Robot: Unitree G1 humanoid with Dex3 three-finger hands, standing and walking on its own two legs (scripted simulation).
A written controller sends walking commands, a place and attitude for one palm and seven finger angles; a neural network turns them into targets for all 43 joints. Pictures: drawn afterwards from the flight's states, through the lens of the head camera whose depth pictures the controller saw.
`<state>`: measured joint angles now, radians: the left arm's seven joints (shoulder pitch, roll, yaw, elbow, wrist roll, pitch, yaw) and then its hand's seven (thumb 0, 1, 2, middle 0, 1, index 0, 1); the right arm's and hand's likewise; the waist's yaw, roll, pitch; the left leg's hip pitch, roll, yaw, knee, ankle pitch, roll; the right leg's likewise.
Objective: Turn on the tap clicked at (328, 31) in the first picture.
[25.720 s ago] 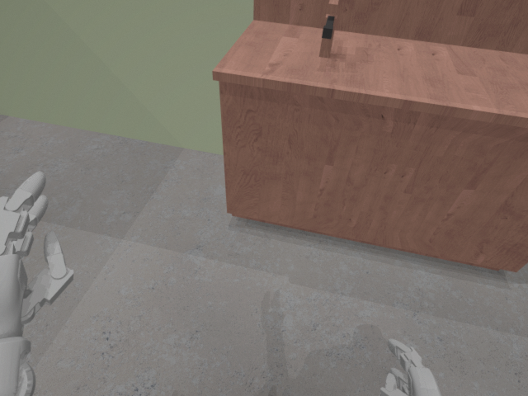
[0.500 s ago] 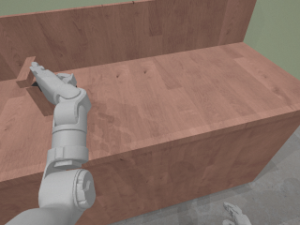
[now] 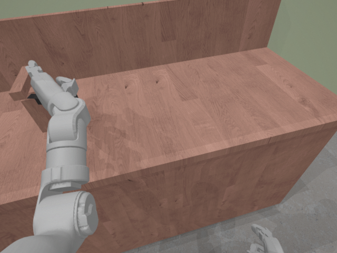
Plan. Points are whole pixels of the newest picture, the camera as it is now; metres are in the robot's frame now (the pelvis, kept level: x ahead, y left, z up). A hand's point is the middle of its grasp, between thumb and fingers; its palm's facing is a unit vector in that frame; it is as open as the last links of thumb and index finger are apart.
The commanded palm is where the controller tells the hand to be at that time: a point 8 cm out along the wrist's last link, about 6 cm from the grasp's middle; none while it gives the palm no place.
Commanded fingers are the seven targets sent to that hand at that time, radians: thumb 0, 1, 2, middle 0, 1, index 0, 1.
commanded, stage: draw the hand back beside the body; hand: left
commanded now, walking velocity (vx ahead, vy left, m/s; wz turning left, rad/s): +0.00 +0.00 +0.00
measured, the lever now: (72, 100) +0.45 +0.31 +0.14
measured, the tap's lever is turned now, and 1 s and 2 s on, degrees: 69 69 69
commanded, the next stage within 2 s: step back with the hand held close in 1.40 s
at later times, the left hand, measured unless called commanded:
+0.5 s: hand (44, 128) +0.28 +0.26 +0.21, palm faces +0.44 -0.88 -0.17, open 7.7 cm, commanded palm +0.23 +0.29 +0.20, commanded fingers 0.00 0.90 0.90 -0.18 -0.24 -0.18 -0.24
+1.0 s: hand (32, 175) +0.21 +0.27 +0.16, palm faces +0.39 -0.88 -0.27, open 7.5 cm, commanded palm +0.16 +0.31 +0.18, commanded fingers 0.00 0.90 0.90 -0.20 -0.30 -0.20 -0.30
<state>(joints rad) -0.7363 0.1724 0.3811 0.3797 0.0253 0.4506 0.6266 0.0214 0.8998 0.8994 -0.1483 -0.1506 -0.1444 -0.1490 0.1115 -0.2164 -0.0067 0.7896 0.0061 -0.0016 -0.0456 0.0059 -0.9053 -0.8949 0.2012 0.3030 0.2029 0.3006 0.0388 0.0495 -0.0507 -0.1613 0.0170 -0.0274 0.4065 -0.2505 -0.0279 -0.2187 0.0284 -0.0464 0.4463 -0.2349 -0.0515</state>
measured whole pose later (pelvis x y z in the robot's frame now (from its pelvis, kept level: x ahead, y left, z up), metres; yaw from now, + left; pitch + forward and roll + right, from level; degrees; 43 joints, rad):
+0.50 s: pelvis -0.03 +0.02 +0.00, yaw +0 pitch -6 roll +0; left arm -0.19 0.34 0.24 0.03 -0.09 -0.07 0.15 0.02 0.90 0.90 -0.17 -0.21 -0.17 -0.21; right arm 0.14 -0.22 0.02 0.70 0.04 -0.09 -0.06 0.01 -0.91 -0.90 0.20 0.30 0.20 0.30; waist 0.06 0.05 0.06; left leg -0.07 0.00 -0.02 0.36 -0.19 -0.01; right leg -0.11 0.02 -0.04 0.36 -0.15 -0.03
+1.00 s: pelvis -0.03 +0.03 +0.01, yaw -1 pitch -7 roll +0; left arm 0.25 0.30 0.25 -0.25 -0.08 -0.11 0.11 0.02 0.89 0.90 -0.20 -0.29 -0.20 -0.28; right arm 0.17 -0.22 0.00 0.68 0.00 -0.10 -0.04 0.01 -0.90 -0.90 0.20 0.30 0.20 0.30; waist 0.06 0.05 0.07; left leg -0.01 -0.01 0.00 0.32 -0.19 0.01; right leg -0.05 0.01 -0.02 0.30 -0.13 -0.01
